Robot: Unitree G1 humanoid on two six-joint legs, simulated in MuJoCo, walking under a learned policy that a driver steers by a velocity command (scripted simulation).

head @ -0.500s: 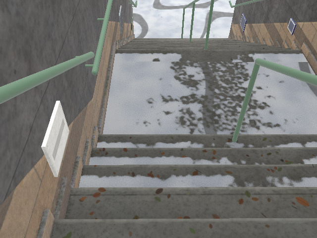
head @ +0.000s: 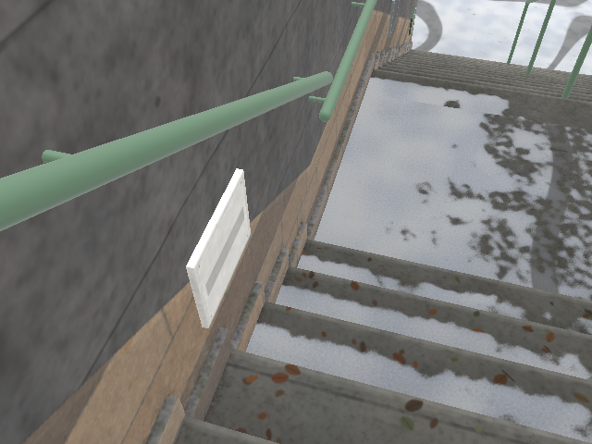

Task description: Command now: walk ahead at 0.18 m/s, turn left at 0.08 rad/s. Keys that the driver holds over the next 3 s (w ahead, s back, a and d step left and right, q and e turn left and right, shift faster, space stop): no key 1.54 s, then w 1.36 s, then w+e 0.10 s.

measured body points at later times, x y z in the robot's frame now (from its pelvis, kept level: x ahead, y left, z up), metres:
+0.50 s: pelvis +0.07 -0.03 -0.03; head +0.08 -0.04 +0.42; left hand +0.12 +0.19 -0.17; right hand +0.17 -0.28 -0.17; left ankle +0.04 +0.08 -0.75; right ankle +0.07 -0.13 -0.75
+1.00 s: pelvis +0.06 -0.04 -0.02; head +0.08 -0.03 +0.43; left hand +0.11 +0.20 -0.17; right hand +0.10 -0.28 -0.16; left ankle +0.04 +0.08 -0.75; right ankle +0.07 -0.13 -0.75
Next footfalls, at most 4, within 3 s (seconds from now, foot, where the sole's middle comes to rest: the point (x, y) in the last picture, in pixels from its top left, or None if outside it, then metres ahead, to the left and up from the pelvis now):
0.22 right None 0.11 -0.13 -0.78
2.22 right None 0.39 -0.15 -0.95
2.66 left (318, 421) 0.68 0.07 -1.11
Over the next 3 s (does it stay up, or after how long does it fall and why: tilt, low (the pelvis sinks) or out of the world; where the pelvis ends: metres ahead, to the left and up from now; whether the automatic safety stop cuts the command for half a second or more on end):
stays up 0.71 -0.02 -0.38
